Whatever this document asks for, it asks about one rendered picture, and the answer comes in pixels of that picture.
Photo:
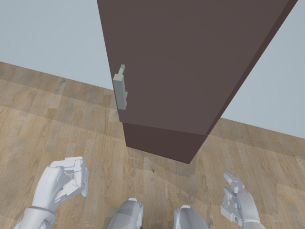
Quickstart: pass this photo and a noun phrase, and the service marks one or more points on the robot left thigh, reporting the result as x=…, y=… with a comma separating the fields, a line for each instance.
x=128, y=216

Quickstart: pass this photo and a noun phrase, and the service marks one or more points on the left robot hand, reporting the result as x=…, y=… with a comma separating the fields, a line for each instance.
x=48, y=195

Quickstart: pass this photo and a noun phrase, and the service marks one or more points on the robot left forearm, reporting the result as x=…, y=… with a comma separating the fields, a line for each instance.
x=36, y=218

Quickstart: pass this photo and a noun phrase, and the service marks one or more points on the robot right thigh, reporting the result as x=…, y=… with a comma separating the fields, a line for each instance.
x=187, y=218

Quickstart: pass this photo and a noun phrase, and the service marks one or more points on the handle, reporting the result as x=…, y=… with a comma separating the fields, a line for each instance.
x=119, y=87

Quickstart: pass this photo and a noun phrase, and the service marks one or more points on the robot thigh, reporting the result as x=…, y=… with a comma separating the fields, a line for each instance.
x=187, y=218
x=128, y=216

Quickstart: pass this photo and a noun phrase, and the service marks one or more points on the cupboard door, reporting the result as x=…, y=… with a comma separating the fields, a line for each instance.
x=182, y=58

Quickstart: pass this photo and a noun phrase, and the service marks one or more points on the right robot hand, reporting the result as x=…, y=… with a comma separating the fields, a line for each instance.
x=243, y=208

